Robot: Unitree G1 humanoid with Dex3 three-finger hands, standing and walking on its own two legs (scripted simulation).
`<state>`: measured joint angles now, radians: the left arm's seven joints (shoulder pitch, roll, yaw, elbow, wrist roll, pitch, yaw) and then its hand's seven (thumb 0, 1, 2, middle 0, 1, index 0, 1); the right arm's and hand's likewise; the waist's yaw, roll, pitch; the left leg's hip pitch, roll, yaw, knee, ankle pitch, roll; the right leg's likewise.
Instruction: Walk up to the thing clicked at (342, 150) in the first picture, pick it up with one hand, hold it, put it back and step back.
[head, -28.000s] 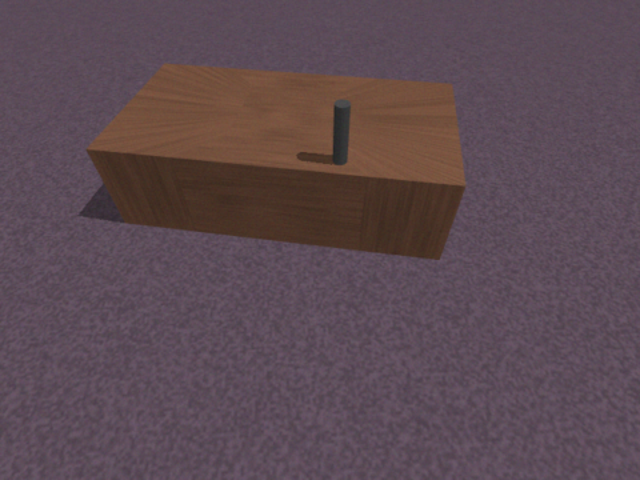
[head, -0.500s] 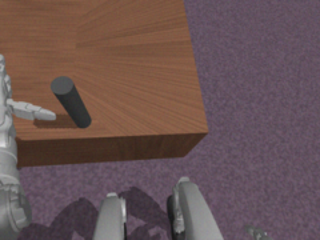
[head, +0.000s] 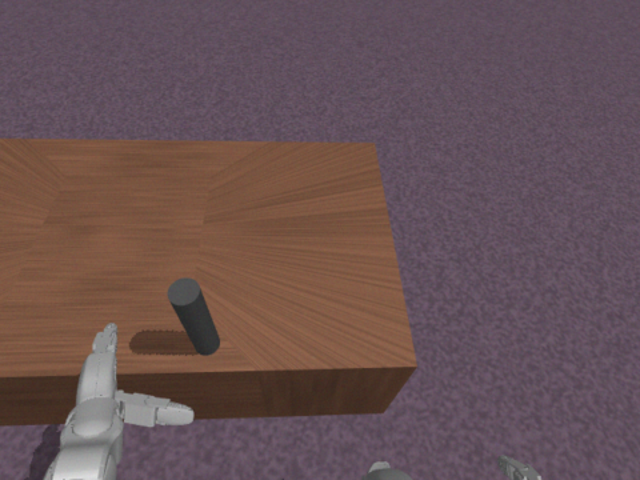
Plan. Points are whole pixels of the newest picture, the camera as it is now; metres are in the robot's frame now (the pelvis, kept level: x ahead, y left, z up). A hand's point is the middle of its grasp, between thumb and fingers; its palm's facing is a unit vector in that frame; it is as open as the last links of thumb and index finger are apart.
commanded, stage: home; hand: left
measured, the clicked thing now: (197, 320) +0.44 +0.20 -0.22
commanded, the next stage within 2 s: none
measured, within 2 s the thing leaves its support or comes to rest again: neither
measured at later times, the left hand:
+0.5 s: hand out of the picture +0.17 +0.18 -0.06, palm faces +0.16 -0.94 -0.29, open 17.3 cm
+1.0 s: hand out of the picture +0.10 +0.23 -0.10, palm faces +0.02 -0.92 -0.38, open 17.3 cm
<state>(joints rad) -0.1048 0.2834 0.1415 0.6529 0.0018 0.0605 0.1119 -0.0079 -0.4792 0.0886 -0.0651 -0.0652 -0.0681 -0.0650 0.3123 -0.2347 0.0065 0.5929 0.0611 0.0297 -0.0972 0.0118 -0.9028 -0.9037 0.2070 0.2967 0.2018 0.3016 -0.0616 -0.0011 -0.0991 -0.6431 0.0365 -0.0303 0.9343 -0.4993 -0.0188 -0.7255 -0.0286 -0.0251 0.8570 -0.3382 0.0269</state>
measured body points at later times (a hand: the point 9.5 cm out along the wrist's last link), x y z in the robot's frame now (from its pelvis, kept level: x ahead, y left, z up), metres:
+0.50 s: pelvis +0.01 -0.02 +0.01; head +0.04 -0.02 +0.46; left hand +0.16 +0.23 -0.04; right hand +0.20 -0.24 -0.07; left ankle -0.02 +0.13 -0.69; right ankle +0.05 -0.14 -0.69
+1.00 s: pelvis +0.01 -0.02 +0.03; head +0.01 -0.03 +0.48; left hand +0.10 +0.27 -0.07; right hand +0.11 -0.30 -0.09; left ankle -0.02 +0.13 -0.69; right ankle +0.05 -0.14 -0.69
